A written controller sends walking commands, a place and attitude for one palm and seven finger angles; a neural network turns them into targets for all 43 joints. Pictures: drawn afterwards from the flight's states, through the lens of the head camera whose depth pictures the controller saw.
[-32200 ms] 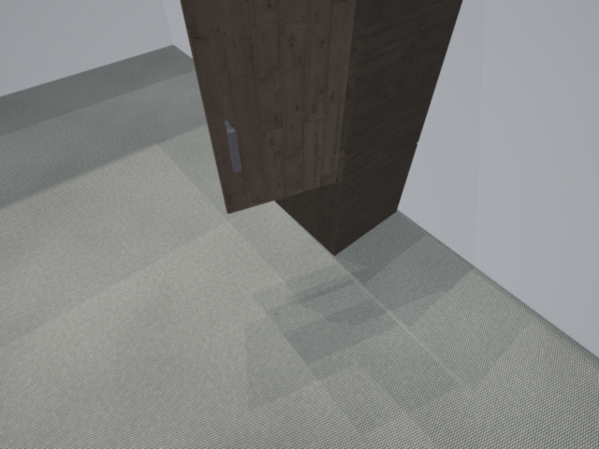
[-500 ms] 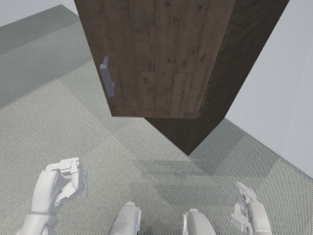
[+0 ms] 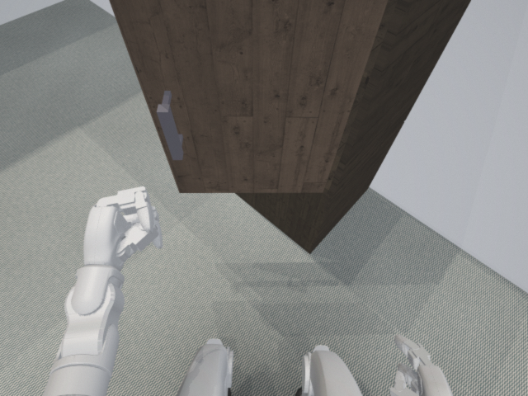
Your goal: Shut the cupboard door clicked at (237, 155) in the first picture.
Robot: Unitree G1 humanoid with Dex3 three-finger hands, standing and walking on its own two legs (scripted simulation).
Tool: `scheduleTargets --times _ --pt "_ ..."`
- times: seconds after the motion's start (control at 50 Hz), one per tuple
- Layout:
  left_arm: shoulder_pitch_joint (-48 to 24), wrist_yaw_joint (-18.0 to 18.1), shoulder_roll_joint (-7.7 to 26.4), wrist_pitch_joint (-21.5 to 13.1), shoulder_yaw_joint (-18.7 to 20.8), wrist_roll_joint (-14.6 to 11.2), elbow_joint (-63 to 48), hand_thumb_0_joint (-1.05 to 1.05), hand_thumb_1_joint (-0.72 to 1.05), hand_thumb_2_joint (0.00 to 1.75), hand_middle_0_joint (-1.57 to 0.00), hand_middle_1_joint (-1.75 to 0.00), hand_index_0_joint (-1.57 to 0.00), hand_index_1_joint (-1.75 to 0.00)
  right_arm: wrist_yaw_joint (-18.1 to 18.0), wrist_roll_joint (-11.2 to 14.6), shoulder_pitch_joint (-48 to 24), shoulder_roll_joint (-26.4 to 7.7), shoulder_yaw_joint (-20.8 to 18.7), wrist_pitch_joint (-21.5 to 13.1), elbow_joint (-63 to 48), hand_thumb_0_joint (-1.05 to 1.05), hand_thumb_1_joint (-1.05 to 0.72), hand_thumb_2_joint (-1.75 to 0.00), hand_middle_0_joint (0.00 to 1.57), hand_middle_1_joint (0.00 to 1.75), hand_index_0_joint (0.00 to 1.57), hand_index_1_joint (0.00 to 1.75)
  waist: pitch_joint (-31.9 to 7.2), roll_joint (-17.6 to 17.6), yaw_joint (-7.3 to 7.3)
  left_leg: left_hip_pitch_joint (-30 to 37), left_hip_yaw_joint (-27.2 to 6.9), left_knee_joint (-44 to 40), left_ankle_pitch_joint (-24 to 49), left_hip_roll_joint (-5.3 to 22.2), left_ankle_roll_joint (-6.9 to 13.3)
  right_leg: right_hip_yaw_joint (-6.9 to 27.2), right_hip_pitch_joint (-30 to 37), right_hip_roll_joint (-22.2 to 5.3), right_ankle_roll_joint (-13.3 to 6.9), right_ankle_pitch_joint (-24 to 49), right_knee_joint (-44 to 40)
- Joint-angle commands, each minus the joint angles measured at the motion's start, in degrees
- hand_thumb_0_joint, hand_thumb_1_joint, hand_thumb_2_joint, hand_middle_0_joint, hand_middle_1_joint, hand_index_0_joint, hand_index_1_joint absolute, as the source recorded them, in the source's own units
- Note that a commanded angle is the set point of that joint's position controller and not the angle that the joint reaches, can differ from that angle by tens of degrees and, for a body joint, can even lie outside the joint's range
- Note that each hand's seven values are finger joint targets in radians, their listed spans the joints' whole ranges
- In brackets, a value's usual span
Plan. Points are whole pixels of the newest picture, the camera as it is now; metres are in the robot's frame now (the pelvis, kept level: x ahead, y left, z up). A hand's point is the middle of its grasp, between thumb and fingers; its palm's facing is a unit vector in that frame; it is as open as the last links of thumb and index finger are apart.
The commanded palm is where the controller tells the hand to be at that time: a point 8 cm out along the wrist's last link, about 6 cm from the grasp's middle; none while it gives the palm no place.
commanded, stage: bring the fist close to the handle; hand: left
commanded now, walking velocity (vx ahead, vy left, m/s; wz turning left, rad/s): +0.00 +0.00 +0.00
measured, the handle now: (172, 126) +0.55 +0.19 +0.03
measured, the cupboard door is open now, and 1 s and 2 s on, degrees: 43 43 28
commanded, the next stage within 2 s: push the door shut along its arc in 0.86 s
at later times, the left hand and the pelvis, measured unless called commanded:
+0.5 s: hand (183, 168) +0.46 +0.15 +0.04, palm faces +0.03 -1.00 -0.01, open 3.1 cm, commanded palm +0.43 +0.20 +0.03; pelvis +0.00 +0.00 +0.00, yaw -1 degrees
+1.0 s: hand (187, 169) +0.45 +0.15 +0.04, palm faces +0.00 -1.00 -0.02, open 3.1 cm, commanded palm +0.43 +0.20 +0.03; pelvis +0.00 +0.00 +0.00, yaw -1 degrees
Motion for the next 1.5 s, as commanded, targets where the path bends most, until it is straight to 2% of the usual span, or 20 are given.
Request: scheduleTargets --times 0.0,0.02,0.12,0.22,0.34,0.44,0.5,0.54,0.58,0.72,0.8,0.86,0.9,0.94,1.0,1.02,1.1,1.3,1.46,1.48 --pt "-16.58 -1.45 5.24 -3.91 -0.34 0.69 -4.9 0.0 0.9 0.9 -1.3 -1.5 -1.3 -1.5 -0.9 0.26 0.69 -9.05 -3.77 -1.91 -6.43 0.0 -0.9 -0.9 0.2 0.3 0.2 0.3 -16.92 0.66 -1.84 13.09 0.09 -11.24 10.3 -1.36 1.58 0.58 8.83 1.78 -1.6 10.44 -10.47" --pt "-20.37 -1.49 5.15 -4.24 -0.62 0.68 -4.69 0.0 0.9 0.9 -1.3 -1.5 -1.3 -1.5 -0.95 0.26 0.84 -9.03 -3.85 -1.82 -5.96 0.0 -0.9 -0.9 0.2 0.3 0.2 0.3 -17.56 1.6 -2.27 13.89 0.12 -11.11 10.92 -1.35 1.52 0.66 8.42 1.66 -1.59 11.14 -10.36" --pt "-27.46 1.28 9.55 -6.96 5.92 0.33 -0.9 0.0 0.9 0.9 -1.3 -1.5 -1.3 -1.5 -0.91 -0.32 1.46 -8.54 -3.88 -1.11 -4.43 0.0 -0.9 -0.9 0.2 0.3 0.2 0.3 -23.34 1.36 -0.99 14.7 0.49 -10.32 16.16 -1.49 1.36 1.17 11.82 1.59 -1.51 16.54 -8.88" --pt "-33.33 2.72 11.35 -8.54 7.17 2.73 7.56 0.0 0.9 0.9 -1.3 -1.5 -1.3 -1.5 -0.31 -0.76 2.85 -8.55 -4.03 0.25 -2.84 0.0 -0.9 -0.9 0.2 0.3 0.2 0.3 -23.65 1.77 -1.92 13.5 0.94 -9.81 16.27 -1.33 1.27 1.51 11.17 1.66 -1.27 17.44 -8.46" --pt "-44.99 0.59 9.76 -7.41 4.61 3.22 17.48 0.0 0.9 0.9 -1.3 -1.5 -1.3 -1.5 -0.01 -0.5 5.52 -9.32 -4.25 1.88 -1.35 0.0 -0.9 -0.9 0.2 0.3 0.2 0.3 -22.87 1.91 -5.12 13.73 0.42 -9.66 14.85 -1.04 1.32 1.29 8.09 1.9 -1.21 16.15 -9.37" --pt "-53.04 0.87 13.78 -9.98 8.61 3.06 20.99 0.0 0.9 0.9 -1.3 -1.5 -1.3 -1.5 0.03 -1.1 7.4 -9.55 -4.48 2.39 0.1 0.0 -0.9 -0.9 0.2 0.3 0.2 0.3 -27.46 1.5 -5.53 14.13 0.26 -8.08 18.38 -0.98 1.47 1.6 9.13 1.85 -1.06 19.45 -8.15" --pt "-48.79 1.38 15.56 -11.04 11.24 3.87 23.4 0.0 0.9 0.9 -1.3 -1.5 -1.3 -1.5 0.79 -1.47 7.8 -9.44 -4.53 3.04 -0.32 0.0 -0.9 -0.9 0.2 0.3 0.2 0.3 -29.34 2.73 -3.44 13.68 1.13 -8.04 19.68 -1.24 1.45 1.93 10.84 1.95 -1.13 20.88 -7.72" --pt "-45.96 1.4 14.72 -10.87 10.8 4.48 24.76 0.0 0.9 0.9 -1.3 -1.5 -1.3 -1.5 1.32 -1.48 8.2 -9.12 -4.49 3.96 -1.0 0.0 -0.9 -0.9 0.2 0.3 0.2 0.3 -28.67 1.33 -3.08 12.36 1.58 -8.51 19.93 -1.34 1.55 2.0 12.64 2.03 -1.08 22.13 -7.84" --pt "-44.03 1.63 16.68 -10.6 12.82 4.58 24.98 0.0 0.9 0.9 -1.3 -1.5 -1.3 -1.5 1.54 -1.49 8.69 -9.27 -4.56 4.64 -1.67 0.0 -0.9 -0.9 0.2 0.3 0.2 0.3 -28.46 1.29 -2.58 11.88 1.76 -8.93 20.41 -1.38 1.68 2.02 13.64 2.36 -1.18 22.92 -7.94" --pt "-49.03 1.03 15.62 -12.67 11.38 3.62 20.83 0.0 0.9 0.9 -1.3 -1.5 -1.3 -1.5 1.3 -1.07 8.33 -9.15 -4.72 5.45 -1.27 0.0 -0.9 -0.9 0.2 0.3 0.2 0.3 -25.12 -0.3 -4.49 10.67 2.08 -9.63 15.49 -1.32 1.98 2.72 13.92 2.2 -0.7 19.65 -10.0" --pt "-52.16 0.37 13.14 -14.84 8.15 4.33 21.31 0.0 0.9 0.9 -1.3 -1.5 -1.3 -1.5 1.05 -1.34 8.08 -9.38 -4.95 5.0 -0.02 0.0 -0.9 -0.9 0.2 0.3 0.2 0.3 -24.73 2.58 -5.67 13.86 1.19 -9.56 13.85 -1.11 1.69 2.16 8.99 2.22 -0.92 16.14 -9.91" --pt "-54.68 0.04 10.89 -14.41 5.44 4.9 24.62 0.0 0.9 0.9 -1.3 -1.5 -1.3 -1.5 1.09 -1.42 8.11 -9.73 -4.99 5.06 0.84 0.0 -0.9 -0.9 0.2 0.3 0.2 0.3 -22.84 4.16 -6.68 15.5 0.22 -9.95 12.05 -0.93 1.47 1.36 4.85 2.21 -1.21 12.91 -10.12" --pt "-53.41 0.13 10.04 -13.51 5.14 4.89 26.43 0.0 0.9 0.9 -1.3 -1.5 -1.3 -1.5 1.13 -1.33 8.02 -9.86 -5.08 5.19 0.58 0.0 -0.9 -0.9 0.2 0.3 0.2 0.3 -22.95 4.77 -6.35 16.32 0.1 -10.25 12.31 -1.0 1.34 1.0 3.98 2.17 -1.4 12.69 -10.14" --pt "-53.68 0.63 10.99 -12.38 6.12 4.95 28.17 0.0 0.9 0.9 -1.3 -1.5 -1.3 -1.5 1.16 -1.35 7.94 -10.02 -4.85 5.56 0.24 0.0 -0.9 -0.9 0.2 0.3 0.2 0.3 -23.24 3.49 -6.05 15.06 -0.09 -10.33 11.65 -1.11 1.45 0.9 4.6 2.15 -1.39 12.22 -10.01" --pt "-55.53 1.51 17.52 -11.95 10.85 5.78 29.4 0.0 0.9 0.9 -1.3 -1.5 -1.3 -1.5 0.87 -1.44 7.91 -10.22 -4.35 6.07 -0.2 0.0 -0.9 -0.9 0.2 0.3 0.2 0.3 -24.9 2.42 -5.32 12.41 0.28 -9.49 12.71 -1.37 1.78 1.66 7.34 2.07 -1.28 13.9 -9.26" --pt "-58.24 1.59 16.99 -11.95 9.97 6.05 29.6 0.0 0.9 0.9 -1.3 -1.5 -1.3 -1.5 0.84 -1.47 7.66 -9.92 -4.18 6.17 -0.21 0.0 -0.9 -0.9 0.2 0.3 0.2 0.3 -23.76 2.2 -6.48 11.34 0.47 -9.03 12.13 -1.43 1.99 1.89 6.88 2.02 -1.05 13.79 -9.47" --pt "-64.18 1.43 21.81 -13.72 12.21 7.03 29.26 0.0 0.9 0.9 -1.3 -1.5 -1.3 -1.5 0.62 -1.79 7.73 -10.07 -3.91 5.98 -0.07 0.0 -0.9 -0.9 0.2 0.3 0.2 0.3 -27.03 3.46 -7.06 10.52 0.47 -7.44 12.39 -1.33 2.21 2.73 7.64 2.12 -0.96 14.1 -8.55" --pt "-68.69 -6.61 23.9 -8.99 11.71 5.06 35.76 0.0 0.9 0.9 -1.3 -1.5 -1.3 -1.5 0.69 -1.01 10.81 -11.3 -3.73 6.79 0.85 0.0 -0.9 -0.9 0.2 0.3 0.2 0.3 -29.35 4.73 -9.52 10.53 0.04 -5.34 16.34 -0.79 2.52 2.68 6.51 2.54 -1.12 17.64 -7.86" --pt "-72.86 -9.39 26.59 -7.8 11.97 5.73 36.47 0.0 0.9 0.9 -1.3 -1.5 -1.3 -1.5 1.0 -1.04 12.96 -11.68 -3.5 6.9 1.92 0.0 -0.9 -0.9 0.2 0.3 0.2 0.3 -29.67 6.94 -10.42 11.43 -0.88 -4.35 17.95 -0.25 2.63 2.0 3.31 2.96 -1.46 17.13 -7.11" --pt "-75.27 -9.55 25.4 -7.96 10.69 5.71 35.98 0.0 0.9 0.9 -1.3 -1.5 -1.3 -1.5 1.08 -1.22 13.33 -11.68 -3.47 6.74 2.09 0.0 -0.9 -0.9 0.2 0.3 0.2 0.3 -29.44 7.91 -11.43 12.73 -1.39 -4.33 18.44 -0.25 2.7 1.58 1.41 3.06 -1.53 16.66 -6.84"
